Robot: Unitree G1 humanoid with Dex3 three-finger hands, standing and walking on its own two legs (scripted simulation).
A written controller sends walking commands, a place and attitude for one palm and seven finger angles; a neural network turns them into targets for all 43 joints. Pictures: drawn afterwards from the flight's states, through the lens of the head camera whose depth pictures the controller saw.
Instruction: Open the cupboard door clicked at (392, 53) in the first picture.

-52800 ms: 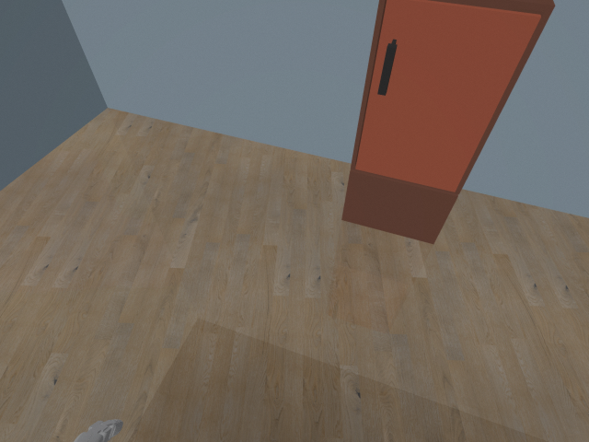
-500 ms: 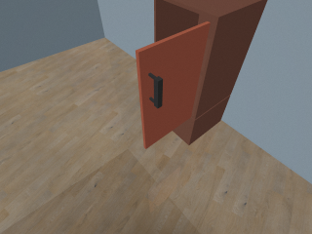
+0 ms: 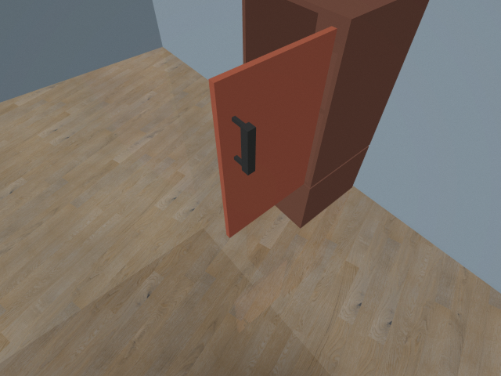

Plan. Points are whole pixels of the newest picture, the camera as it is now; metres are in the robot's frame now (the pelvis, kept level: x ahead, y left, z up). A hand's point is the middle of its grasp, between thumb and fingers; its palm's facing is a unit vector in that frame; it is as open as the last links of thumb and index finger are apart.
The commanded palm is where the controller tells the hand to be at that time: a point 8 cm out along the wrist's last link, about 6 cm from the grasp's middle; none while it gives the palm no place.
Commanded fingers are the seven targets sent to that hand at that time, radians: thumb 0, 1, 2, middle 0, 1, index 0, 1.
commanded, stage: look to check the result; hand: left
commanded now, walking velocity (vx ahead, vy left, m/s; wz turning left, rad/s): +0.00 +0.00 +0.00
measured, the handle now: (242, 145) +0.60 +0.05 -0.02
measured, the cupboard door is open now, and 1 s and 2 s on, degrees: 91 91 91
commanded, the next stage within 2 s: stand and wait in 0.42 s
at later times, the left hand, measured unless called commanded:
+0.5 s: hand out of the picture +0.09 +0.21 -0.16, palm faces +0.01 -0.96 -0.29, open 7.4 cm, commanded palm none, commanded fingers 0.00 0.90 0.90 -0.20 -0.30 -0.20 -0.30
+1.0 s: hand out of the picture +0.10 +0.21 -0.16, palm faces -0.01 -0.96 -0.29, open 7.4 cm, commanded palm none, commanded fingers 0.00 0.90 0.90 -0.20 -0.30 -0.20 -0.30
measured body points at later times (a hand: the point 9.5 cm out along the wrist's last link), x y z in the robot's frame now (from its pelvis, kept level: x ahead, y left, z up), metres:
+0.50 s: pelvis +0.03 -0.01 +0.00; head +0.05 -0.02 +0.45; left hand +0.09 +0.26 -0.14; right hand +0.10 -0.27 -0.15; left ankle +0.04 +0.12 -0.74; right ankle +0.02 -0.10 -0.74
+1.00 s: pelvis +0.04 -0.01 +0.00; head +0.07 -0.02 +0.45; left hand +0.10 +0.26 -0.14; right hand +0.09 -0.28 -0.15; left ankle +0.04 +0.12 -0.74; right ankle +0.02 -0.10 -0.74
